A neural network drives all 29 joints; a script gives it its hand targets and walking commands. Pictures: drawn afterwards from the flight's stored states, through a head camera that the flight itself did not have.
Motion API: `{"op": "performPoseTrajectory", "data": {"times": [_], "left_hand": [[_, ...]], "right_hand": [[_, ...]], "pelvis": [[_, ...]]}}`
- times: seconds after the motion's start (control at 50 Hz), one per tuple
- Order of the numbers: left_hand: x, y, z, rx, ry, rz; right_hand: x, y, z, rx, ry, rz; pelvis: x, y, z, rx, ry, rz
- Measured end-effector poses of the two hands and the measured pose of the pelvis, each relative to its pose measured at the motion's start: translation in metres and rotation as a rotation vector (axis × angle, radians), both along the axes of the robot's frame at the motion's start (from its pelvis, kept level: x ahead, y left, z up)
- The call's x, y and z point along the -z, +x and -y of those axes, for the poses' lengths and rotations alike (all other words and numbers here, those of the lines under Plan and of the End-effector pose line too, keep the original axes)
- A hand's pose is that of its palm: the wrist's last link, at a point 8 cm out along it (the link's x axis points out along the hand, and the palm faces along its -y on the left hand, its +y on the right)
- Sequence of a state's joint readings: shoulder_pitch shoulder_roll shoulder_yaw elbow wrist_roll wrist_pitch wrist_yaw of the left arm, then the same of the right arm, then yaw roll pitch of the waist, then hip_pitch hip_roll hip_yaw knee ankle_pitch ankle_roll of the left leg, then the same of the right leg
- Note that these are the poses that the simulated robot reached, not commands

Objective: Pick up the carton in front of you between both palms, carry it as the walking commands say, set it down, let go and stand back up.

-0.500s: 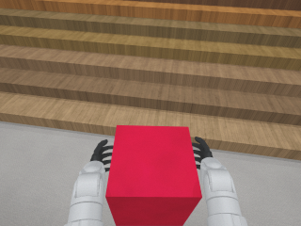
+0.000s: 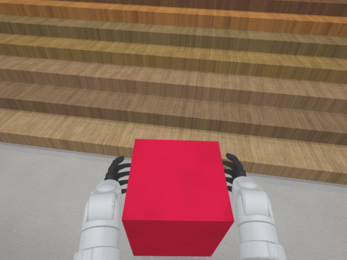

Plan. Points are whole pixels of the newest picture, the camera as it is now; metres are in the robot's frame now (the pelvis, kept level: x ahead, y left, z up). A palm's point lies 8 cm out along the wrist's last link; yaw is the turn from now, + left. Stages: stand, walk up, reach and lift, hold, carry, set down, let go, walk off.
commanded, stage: hold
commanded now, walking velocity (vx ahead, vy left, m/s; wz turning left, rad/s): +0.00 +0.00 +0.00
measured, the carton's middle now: (174, 200) +0.29 +0.00 -0.02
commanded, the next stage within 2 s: carry in 0.80 s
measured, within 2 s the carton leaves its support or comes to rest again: neither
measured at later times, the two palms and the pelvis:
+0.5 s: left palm (113, 185) +0.29 +0.15 +0.05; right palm (238, 181) +0.30 -0.15 +0.05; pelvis +0.01 +0.00 +0.00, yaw +0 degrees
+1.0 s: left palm (121, 170) +0.32 +0.13 +0.07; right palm (245, 172) +0.31 -0.17 +0.07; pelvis +0.03 -0.01 -0.01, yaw -2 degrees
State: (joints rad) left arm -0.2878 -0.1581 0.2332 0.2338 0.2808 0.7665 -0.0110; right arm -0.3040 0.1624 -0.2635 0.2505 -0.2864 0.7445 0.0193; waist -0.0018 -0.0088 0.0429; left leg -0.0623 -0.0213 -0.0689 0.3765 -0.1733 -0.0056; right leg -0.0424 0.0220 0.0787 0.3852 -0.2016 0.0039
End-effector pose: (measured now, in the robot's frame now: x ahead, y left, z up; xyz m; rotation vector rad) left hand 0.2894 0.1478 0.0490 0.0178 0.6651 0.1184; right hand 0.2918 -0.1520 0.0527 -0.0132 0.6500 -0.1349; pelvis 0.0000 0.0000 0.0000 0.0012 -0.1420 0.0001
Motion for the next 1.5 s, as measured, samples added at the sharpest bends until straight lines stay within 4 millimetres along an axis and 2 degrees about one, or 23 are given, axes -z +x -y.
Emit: {"op": "performPoseTrajectory", "data": {"times": [0.5,0.8,0.88,0.96,1.08,1.2,1.26,1.3,1.34,1.4,1.5], "left_hand": [[0.0,0.004,0.001,0.01,0.017,-0.006],[0.001,0.002,0.001,0.008,0.016,-0.006],[-0.002,0.007,0.002,0.008,0.015,0.002],[-0.013,0.021,0.011,0.01,0.009,0.053],[-0.037,0.048,0.031,0.02,-0.007,0.1],[-0.053,0.078,0.022,-0.018,-0.033,0.11],[-0.049,0.096,0.01,-0.045,-0.053,0.107],[-0.04,0.109,0.002,-0.055,-0.068,0.107],[-0.031,0.123,-0.001,-0.059,-0.081,0.063],[-0.026,0.148,0.004,-0.035,-0.086,-0.015],[-0.029,0.204,0.016,-0.009,-0.077,-0.032]], "right_hand": [[0.0,0.005,0.0,-0.013,-0.018,-0.006],[0.001,0.003,0.0,-0.014,-0.017,-0.006],[-0.001,0.006,0.002,-0.006,-0.006,0.003],[-0.009,0.016,0.011,0.013,0.008,0.053],[-0.032,0.037,0.031,0.051,0.032,0.101],[-0.051,0.073,0.022,0.046,0.051,0.113],[-0.049,0.094,0.011,0.045,0.055,0.109],[-0.042,0.108,0.003,0.051,0.057,0.108],[-0.031,0.119,0.0,0.065,0.061,0.063],[-0.021,0.131,0.005,0.12,0.085,-0.012],[-0.027,0.17,0.019,0.191,0.093,-0.026]], "pelvis": [[-0.002,0.011,0.0,0.001,0.001,-0.01],[-0.001,0.01,0.001,0.002,0.001,-0.02],[0.0,0.014,0.001,0.017,0.004,-0.088],[0.005,0.023,0.007,0.048,0.007,-0.142],[0.001,0.056,0.02,0.015,0.015,-0.202],[-0.005,0.103,0.015,0.017,0.041,-0.245],[0.002,0.134,0.008,0.023,0.037,-0.243],[0.013,0.156,0.001,0.038,0.036,-0.236],[0.015,0.175,-0.002,0.056,0.043,-0.239],[0.008,0.203,-0.006,0.068,0.029,-0.24],[-0.002,0.256,-0.002,0.069,0.004,-0.241]]}}
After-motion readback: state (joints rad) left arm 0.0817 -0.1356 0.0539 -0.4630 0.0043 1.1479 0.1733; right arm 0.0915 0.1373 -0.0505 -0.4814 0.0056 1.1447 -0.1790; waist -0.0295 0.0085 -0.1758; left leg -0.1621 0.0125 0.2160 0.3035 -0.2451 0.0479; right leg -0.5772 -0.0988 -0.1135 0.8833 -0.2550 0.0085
